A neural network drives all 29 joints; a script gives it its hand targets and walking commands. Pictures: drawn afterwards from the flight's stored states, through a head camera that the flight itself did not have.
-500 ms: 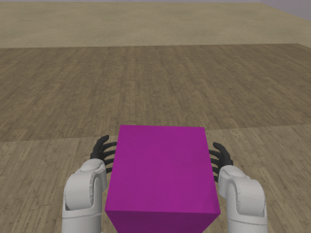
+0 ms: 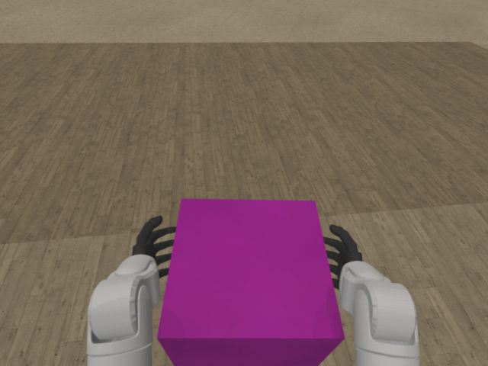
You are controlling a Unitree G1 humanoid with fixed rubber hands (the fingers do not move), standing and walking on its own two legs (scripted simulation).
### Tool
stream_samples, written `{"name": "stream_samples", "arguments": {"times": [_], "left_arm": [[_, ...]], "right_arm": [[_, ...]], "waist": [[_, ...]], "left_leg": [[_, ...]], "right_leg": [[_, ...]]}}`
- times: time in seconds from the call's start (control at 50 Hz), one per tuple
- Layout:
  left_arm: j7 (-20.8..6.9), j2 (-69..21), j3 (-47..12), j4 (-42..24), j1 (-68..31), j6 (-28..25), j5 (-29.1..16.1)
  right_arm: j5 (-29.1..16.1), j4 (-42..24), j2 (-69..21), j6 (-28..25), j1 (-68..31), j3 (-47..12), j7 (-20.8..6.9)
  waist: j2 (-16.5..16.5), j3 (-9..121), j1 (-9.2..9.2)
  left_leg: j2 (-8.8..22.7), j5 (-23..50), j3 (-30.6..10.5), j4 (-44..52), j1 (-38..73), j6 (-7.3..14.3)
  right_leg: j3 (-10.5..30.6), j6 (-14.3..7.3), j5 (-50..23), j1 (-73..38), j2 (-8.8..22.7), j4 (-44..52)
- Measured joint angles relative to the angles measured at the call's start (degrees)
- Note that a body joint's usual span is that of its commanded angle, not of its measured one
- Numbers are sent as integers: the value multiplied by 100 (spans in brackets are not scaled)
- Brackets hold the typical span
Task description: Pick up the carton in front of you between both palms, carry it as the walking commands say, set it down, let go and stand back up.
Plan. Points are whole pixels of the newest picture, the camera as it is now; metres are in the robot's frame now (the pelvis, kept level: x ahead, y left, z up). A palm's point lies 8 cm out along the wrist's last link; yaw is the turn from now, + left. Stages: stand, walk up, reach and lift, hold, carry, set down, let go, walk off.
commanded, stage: carry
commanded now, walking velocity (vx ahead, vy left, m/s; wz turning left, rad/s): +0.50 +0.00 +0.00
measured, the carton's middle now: (246, 294) +0.27 +0.00 -0.01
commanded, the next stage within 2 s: none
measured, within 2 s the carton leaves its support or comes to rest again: neither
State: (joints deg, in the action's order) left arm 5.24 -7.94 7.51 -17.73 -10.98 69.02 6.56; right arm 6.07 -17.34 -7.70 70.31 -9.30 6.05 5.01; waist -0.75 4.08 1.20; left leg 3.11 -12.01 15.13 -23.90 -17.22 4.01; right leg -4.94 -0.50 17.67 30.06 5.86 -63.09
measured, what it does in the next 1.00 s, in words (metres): walks ahead: right foot, then left foot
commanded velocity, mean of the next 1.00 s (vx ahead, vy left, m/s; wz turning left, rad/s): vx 0.50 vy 0.00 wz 0.00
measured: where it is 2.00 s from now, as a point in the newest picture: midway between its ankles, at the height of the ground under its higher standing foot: (235, 172)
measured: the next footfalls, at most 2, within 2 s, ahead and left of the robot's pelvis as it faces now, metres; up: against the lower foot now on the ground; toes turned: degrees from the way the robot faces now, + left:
right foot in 0.28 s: +0.39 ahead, -0.11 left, +0.00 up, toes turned -10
left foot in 0.76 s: +0.70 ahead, +0.11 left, +0.00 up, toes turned +15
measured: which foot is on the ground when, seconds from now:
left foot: down 0.00-0.28, up 0.30-0.74, down 0.76-1.00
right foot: up 0.00-0.26, down 0.28-0.78, up 0.80-1.00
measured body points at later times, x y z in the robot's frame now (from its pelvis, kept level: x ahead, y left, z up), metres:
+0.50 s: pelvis +0.34 -0.04 +0.00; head +0.37 -0.04 +0.45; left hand +0.61 +0.14 +0.07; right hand +0.63 -0.16 +0.06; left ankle +0.31 +0.09 -0.67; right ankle +0.35 -0.11 -0.74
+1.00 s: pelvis +0.68 +0.03 +0.00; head +0.71 +0.05 +0.45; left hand +0.98 +0.18 +0.07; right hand +0.97 -0.12 +0.07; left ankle +0.67 +0.10 -0.74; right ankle +0.70 -0.12 -0.67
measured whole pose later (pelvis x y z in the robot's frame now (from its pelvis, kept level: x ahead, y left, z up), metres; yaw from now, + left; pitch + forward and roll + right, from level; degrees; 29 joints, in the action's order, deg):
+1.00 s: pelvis +0.68 +0.03 +0.00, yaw +1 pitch +4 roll -1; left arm 4.8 -8.0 7.2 -18.8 -11.8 67.8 7.2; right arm 5.9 -18.5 -7.8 69.2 -10.2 6.6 4.9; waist -0.7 2.2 1.4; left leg 2.2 -13.2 13.8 -21.5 -13.1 4.1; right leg -4.4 -0.9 14.3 34.6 5.8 -59.4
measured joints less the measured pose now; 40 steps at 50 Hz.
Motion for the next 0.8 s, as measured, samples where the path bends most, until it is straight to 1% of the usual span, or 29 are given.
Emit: {"name": "stream_samples", "arguments": {"times": [0.06, 0.12, 0.18, 0.22, 0.26, 0.28, 0.3, 0.32, 0.34, 0.36, 0.38, 0.4, 0.42, 0.46, 0.54, 0.62, 0.7, 0.74, 0.76, 0.78, 0.8], "left_arm": [[-9, 3, -93, -108, -2, -107, 14], [-15, 6, -137, -254, 21, -153, 36], [-17, 14, -136, -391, 83, -123, 38], [-18, 19, -126, -436, 123, -74, 28], [-20, 21, -116, -429, 129, -21, 13], [-24, 17, -109, -400, 100, 3, 7], [-28, 12, -125, -290, 74, -36, 9], [-30, 3, -133, -146, 19, -65, 18], [-31, -4, -137, -12, -30, -77, 22], [-31, -7, -136, 77, -46, -77, 20], [-32, -6, -133, 115, -30, -74, 13], [-32, -2, -132, 113, 6, -76, 6], [-32, 4, -131, 83, 47, -84, 0], [-32, 15, -120, -23, 116, -119, -15], [-32, 26, -105, -238, 197, -215, -54], [-33, 25, -138, -396, 177, -208, -75], [-35, 18, -186, -462, 118, -82, -41], [-36, 12, -168, -474, 78, -3, -14], [-37, 17, -131, -461, 50, 24, -1], [-39, 14, -57, -406, 22, 34, 8], [-39, 9, 9, -340, 11, 41, 19]], "right_arm": [[-42, -169, 5, -92, 34, 38, 0], [-79, -281, 4, -141, 24, 45, -2], [-82, -341, 4, -117, 18, -4, -3], [-60, -359, 5, -63, 28, -45, -7], [-28, -379, 6, 13, 37, -64, -8], [-10, -394, 7, 50, 37, -60, -9], [1, -353, 22, 65, 15, -22, -10], [10, -296, 24, 76, 1, 34, -11], [21, -248, 23, 90, 6, 81, -11], [37, -212, 6, 104, 24, 113, -11], [52, -192, 3, 115, 47, 107, -12], [59, -179, 9, 118, 63, 79, -12], [62, -174, 13, 111, 71, 48, -12], [60, -193, 14, 61, 73, -11, -13], [53, -304, 14, -72, 95, -106, -13], [51, -512, 17, -77, 136, -122, -13], [32, -641, 20, 31, 152, -79, -13], [23, -618, 16, 97, 91, -54, -12], [20, -545, 8, 102, 37, -54, -13], [24, -400, -2, 70, -32, -62, -13], [28, -245, -11, 54, -100, -63, -13]], "waist": [[42, -32, 60], [41, 18, 56], [27, 107, 10], [37, 165, -14], [89, 195, -35], [106, 202, -48], [252, 192, -109], [327, 154, -158], [326, 100, -189], [291, 35, -209], [242, -26, -223], [205, -79, -235], [173, -123, -247], [112, -178, -272], [39, -129, -280], [32, -9, -219], [16, 110, -172], [-24, 138, -158], [-91, 142, -127], [-197, 127, -88], [-211, 96, -39]], "left_leg": [[-11, -74, -66, 435, 496, -61], [-21, -264, -108, 719, 995, -169], [-31, -573, -123, 874, 1515, -312], [-25, -848, -149, 883, 1857, -431], [48, -1258, -218, 623, 2121, -571], [113, -1546, -274, 245, 2152, -623], [305, -1805, -337, -418, 1997, -629], [373, -1693, -562, -1388, 1629, -619], [305, -1589, -832, -2402, 1157, -576], [207, -1494, -1015, -3259, 684, -500], [131, -1355, -1096, -3871, 245, -417], [100, -1169, -1113, -4211, -145, -350], [100, -977, -1098, -4317, -481, -305], [141, -672, -1045, -4093, -1011, -271], [254, -193, -953, -2899, -1609, -340], [278, 368, -769, -1550, -1721, -357], [168, 776, -443, -763, -1512, -252], [41, 692, -228, -462, -1203, -190], [-31, 733, -143, -477, -1073, -85], [-75, 582, -60, -779, -1085, 48], [-73, 351, -25, -990, -1076, 133]], "right_leg": [[-86, 22, -445, 459, 12, 723], [-205, 45, -855, 616, 2, 1709], [-423, 9, -1235, 514, -58, 2656], [-596, -49, -1440, 337, -126, 3109], [-802, -108, -1440, 17, -244, 3471], [-899, -143, -1381, -200, -304, 3610], [-985, -290, -1317, -225, -389, 3387], [-1040, -414, -1078, -216, -415, 3108], [-1074, -493, -854, -269, -403, 2989], [-1096, -532, -713, -387, -390, 3029], [-1109, -497, -684, -545, -378, 3172], [-1116, -479, -672, -713, -383, 3350], [-1113, -469, -666, -887, -394, 3544], [-1078, -440, -652, -1232, -413, 3912], [-973, -341, -523, -1904, -433, 4483], [-902, -171, -195, -2579, -424, 4779], [-840, 69, 349, -3249, -376, 4790], [-761, 203, 811, -3454, -272, 4392], [-703, 234, 1104, -3415, -150, 3896], [-598, 211, 1072, -3134, 31, 3067], [-338, 173, 1009, -2697, 50, 2039]]}}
